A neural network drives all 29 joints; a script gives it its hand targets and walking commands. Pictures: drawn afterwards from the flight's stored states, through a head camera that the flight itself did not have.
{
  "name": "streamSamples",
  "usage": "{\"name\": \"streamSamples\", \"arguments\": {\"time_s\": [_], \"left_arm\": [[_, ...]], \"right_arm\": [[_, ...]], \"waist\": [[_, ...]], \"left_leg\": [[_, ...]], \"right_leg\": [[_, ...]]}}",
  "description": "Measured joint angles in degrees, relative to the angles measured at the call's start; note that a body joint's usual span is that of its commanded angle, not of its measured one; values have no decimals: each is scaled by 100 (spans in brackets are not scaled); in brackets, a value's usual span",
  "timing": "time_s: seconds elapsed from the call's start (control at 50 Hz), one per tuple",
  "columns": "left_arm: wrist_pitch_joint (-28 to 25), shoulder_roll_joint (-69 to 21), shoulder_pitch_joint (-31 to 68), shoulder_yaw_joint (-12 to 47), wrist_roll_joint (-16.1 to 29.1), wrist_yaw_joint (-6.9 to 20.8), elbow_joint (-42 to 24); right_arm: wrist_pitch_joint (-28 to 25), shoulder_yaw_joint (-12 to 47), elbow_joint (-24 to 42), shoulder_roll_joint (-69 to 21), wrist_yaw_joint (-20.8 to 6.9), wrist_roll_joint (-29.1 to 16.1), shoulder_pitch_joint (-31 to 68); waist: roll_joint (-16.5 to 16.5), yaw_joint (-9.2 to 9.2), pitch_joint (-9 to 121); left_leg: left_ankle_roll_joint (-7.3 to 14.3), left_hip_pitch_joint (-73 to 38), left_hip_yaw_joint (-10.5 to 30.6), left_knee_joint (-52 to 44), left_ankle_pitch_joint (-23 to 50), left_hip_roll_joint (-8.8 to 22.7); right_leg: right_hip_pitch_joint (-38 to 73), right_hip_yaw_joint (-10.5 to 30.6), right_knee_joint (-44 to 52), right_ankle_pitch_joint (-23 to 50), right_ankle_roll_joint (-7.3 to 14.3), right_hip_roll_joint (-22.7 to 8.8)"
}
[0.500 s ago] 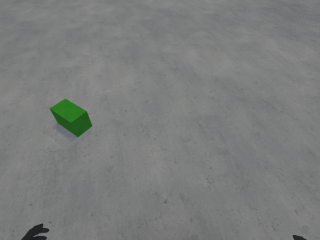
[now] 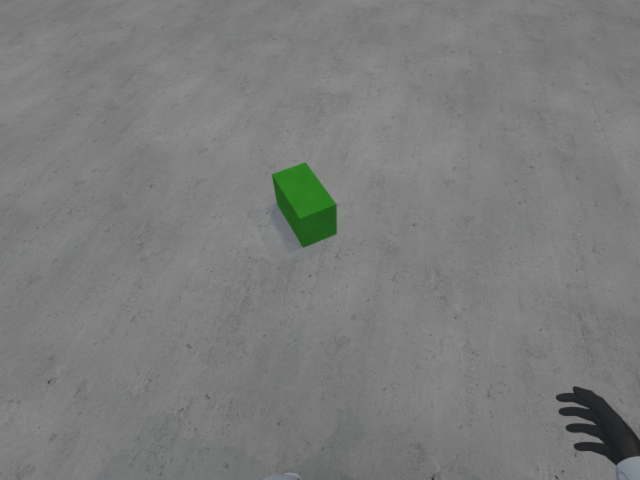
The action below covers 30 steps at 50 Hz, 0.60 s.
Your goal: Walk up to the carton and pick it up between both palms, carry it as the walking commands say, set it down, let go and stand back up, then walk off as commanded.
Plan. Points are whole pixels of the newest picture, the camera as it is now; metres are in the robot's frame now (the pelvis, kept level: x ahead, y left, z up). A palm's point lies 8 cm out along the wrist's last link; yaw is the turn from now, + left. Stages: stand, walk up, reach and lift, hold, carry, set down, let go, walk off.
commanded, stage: walk up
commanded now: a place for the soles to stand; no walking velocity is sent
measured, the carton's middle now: (304, 204) +1.16 +0.20 -0.67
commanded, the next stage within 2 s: none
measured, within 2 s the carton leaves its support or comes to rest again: neither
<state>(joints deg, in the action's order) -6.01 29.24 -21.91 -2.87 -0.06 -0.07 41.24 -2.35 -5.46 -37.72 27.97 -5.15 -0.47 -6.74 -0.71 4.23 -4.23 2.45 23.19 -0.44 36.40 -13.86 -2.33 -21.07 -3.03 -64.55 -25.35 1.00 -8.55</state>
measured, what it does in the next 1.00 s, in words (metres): walks ahead: right foot, then left foot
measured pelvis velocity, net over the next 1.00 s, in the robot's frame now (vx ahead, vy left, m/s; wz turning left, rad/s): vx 0.40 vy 0.05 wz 0.20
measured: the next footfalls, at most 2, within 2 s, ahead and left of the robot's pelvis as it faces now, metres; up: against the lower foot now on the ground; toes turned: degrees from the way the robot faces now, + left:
right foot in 0.20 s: +0.25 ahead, -0.14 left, +0.00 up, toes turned -1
left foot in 0.54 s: +0.35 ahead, +0.17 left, +0.00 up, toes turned +14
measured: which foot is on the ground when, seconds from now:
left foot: down 0.00-0.22, up 0.24-0.52, down 0.54-0.92, up 0.94-1.00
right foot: up 0.00-0.18, down 0.20-0.56, up 0.58-0.88, down 0.90-1.00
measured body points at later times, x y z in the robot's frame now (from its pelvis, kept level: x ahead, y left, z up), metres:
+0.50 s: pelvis +0.21 +0.01 +0.01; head +0.22 +0.01 +0.46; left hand +0.19 +0.38 -0.05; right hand +0.42 -0.29 -0.06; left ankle +0.29 +0.15 -0.70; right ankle +0.21 -0.13 -0.72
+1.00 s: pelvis +0.40 +0.05 +0.00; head +0.41 +0.04 +0.45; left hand +0.45 +0.41 -0.06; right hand +0.54 -0.27 -0.10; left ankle +0.33 +0.16 -0.67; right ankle +0.49 -0.05 -0.72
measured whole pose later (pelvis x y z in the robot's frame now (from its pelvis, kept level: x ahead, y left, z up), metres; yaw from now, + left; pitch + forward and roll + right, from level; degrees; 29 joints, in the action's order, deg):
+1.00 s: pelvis +0.40 +0.05 +0.00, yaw +12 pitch -2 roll -1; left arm -7.0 27.8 -16.8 -4.3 -0.4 2.3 42.5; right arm -3.8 -3.6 -43.3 27.7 -2.4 0.5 -19.1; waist -2.8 -1.6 -2.5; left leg 2.5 22.2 0.7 60.0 -25.9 1.1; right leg -22.2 -5.1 -37.1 -13.4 1.3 -2.1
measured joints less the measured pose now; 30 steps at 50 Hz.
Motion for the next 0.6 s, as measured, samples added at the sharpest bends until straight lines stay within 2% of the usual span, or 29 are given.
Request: {"name": "streamSamples", "arguments": {"time_s": [0.08, 0.14, 0.2, 0.22, 0.24, 0.28, 0.32, 0.42, 0.52, 0.56, 0.58, 0.6], "left_arm": [[-35, -176, 214, 58, -28, 88, -96], [-33, -232, 312, 27, -77, 162, -70], [-102, -184, 364, -54, -132, 218, -61], [-148, -136, 363, -95, -157, 209, -87], [-193, -95, 370, -124, -173, 183, -114], [-227, -85, 401, -129, -129, 145, -116], [-209, -108, 395, -126, -99, 128, -82], [-162, 33, 181, -146, -107, 195, 7], [-51, 221, -59, -135, -88, 252, 108], [7, 251, -140, -111, -65, 243, 125], [44, 213, -135, -94, -49, 234, 148], [81, 170, -99, -62, -45, 209, 184]], "right_arm": [[-61, 72, -114, -95, 68, 65, -555], [-113, 71, -139, -84, 44, 104, -926], [-109, 63, -155, -25, 32, 123, -1238], [-111, 60, -159, -8, 45, 141, -1335], [-112, 59, -200, -20, 77, 159, -1383], [-104, 98, -329, -29, 150, 156, -1355], [-123, 137, -447, -5, 159, 148, -1254], [-110, 147, -593, 4, -20, 176, -878], [-123, 76, -597, 29, -131, 152, -464], [-184, 27, -550, 80, -97, 202, -354], [-224, 0, -505, 118, -46, 210, -323], [-255, -15, -474, 119, 18, 170, -321]], "waist": [[131, -354, 38], [123, -591, 71], [40, -731, 149], [-14, -754, 184], [-54, -742, 212], [-187, -679, 215], [-322, -576, 232], [-270, -283, 271], [-65, -50, 308], [28, -47, 319], [33, -82, 300], [54, -126, 281]], "left_leg": [[40, -423, 148, -186, -186, -142], [27, -687, 253, -127, -470, -155], [-3, -833, 378, 241, -932, -94], [56, -766, 452, 578, -1142, -65], [99, -578, 526, 1139, -1296, -83], [53, -91, 586, 2279, -1266, -77], [-48, 303, 488, 2654, -1097, 92], [-190, 647, 78, 1471, -633, 528], [-185, 252, -189, -8, -132, 574], [-124, 11, -238, -323, 112, 429], [-83, 33, -223, -208, 386, 380], [-53, 46, -219, -44, 355, 348]], "right_leg": [[-684, 103, 833, 99, -46, 54], [-856, 48, 1708, 557, -17, 163], [-629, -85, 2580, 1020, 75, 392], [-539, -114, 2645, 1278, 77, 471], [-544, -171, 2481, 1355, 50, 481], [-376, -340, 2369, 1106, 22, 485], [-64, -488, 2608, 971, 24, 495], [645, -665, 3263, 949, -14, 378], [1104, -686, 3396, 637, -101, 209], [1061, -633, 2962, 303, -35, 61], [848, -494, 2344, 159, 8, 55], [557, -241, 1608, 95, 33, 138]]}}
